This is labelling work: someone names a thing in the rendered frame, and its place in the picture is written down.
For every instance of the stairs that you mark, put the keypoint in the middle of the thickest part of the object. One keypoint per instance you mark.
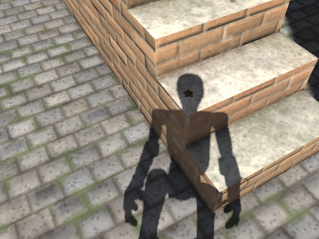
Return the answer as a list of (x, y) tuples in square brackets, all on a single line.
[(217, 81)]

